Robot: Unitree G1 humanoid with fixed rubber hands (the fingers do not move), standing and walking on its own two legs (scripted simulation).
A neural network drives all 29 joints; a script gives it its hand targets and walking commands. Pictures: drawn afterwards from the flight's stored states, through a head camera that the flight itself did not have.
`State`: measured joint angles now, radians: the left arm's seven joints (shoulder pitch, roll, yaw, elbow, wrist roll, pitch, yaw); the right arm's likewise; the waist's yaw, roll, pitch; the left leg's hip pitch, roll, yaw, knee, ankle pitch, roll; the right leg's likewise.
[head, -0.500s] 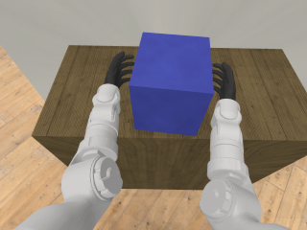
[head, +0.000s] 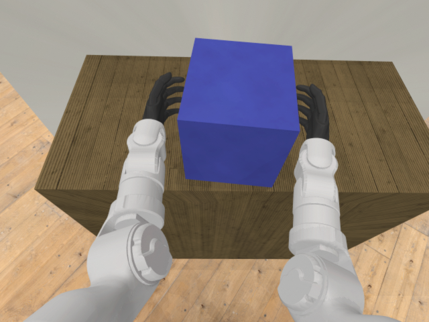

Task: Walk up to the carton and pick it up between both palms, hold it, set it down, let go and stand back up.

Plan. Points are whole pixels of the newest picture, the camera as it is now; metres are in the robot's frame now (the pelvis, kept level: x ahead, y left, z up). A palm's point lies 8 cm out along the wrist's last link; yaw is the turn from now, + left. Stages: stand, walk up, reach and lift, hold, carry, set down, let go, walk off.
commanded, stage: set down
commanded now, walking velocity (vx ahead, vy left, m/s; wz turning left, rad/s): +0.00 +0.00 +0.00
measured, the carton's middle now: (235, 116) +0.50 -0.06 +0.04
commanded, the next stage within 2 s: none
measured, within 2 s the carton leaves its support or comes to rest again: rests again in 0.50 s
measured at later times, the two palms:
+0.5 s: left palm (153, 118) +0.48 +0.10 +0.07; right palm (309, 129) +0.43 -0.18 +0.08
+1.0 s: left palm (122, 95) +0.47 +0.14 +0.14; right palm (344, 115) +0.42 -0.22 +0.14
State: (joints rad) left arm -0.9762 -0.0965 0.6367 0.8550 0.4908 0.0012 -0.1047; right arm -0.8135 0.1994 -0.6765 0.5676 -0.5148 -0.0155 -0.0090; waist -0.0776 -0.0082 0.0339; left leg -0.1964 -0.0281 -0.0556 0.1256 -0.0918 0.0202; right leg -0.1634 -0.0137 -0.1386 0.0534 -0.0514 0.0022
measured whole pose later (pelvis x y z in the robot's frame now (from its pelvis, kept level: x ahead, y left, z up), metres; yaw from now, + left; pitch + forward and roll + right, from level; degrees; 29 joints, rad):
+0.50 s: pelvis +0.00 +0.00 +0.00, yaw -5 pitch +19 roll -1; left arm -0.98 0.09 0.43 1.12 0.25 -0.10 -0.01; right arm -0.89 0.05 -0.45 0.90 -0.25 -0.05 -0.10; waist -0.04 0.00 -0.15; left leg -0.39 -0.01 0.03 0.17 -0.11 0.03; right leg -0.41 0.00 -0.05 0.14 -0.04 0.00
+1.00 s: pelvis -0.04 +0.01 -0.02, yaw -4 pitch +24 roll -1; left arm -1.28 0.34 -0.07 1.51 -0.29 -0.13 0.05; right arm -1.21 -0.23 -0.09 1.34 0.21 -0.02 -0.12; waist -0.09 0.01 -0.28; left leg -0.65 0.00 0.01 0.36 -0.12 0.02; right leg -0.62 0.00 -0.07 0.26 -0.04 0.00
